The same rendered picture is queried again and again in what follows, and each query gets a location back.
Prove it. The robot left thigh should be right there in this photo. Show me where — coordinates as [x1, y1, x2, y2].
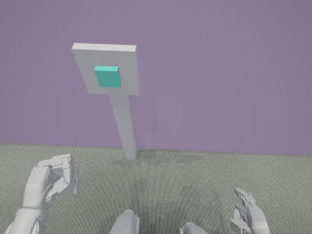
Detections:
[108, 213, 140, 234]

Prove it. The robot left forearm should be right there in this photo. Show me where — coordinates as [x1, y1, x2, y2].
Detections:
[4, 207, 50, 234]

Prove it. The robot thigh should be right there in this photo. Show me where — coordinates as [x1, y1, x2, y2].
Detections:
[108, 213, 140, 234]
[177, 224, 208, 234]

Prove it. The right robot hand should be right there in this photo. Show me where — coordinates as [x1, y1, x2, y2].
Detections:
[230, 187, 270, 234]

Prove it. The panel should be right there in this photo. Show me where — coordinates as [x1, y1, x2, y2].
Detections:
[71, 43, 139, 160]

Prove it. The robot right thigh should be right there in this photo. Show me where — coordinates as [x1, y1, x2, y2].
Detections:
[177, 224, 208, 234]

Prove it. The left robot hand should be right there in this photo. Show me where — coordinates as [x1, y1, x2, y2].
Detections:
[22, 154, 80, 211]

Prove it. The button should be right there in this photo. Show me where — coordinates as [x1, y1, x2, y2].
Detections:
[95, 65, 121, 88]

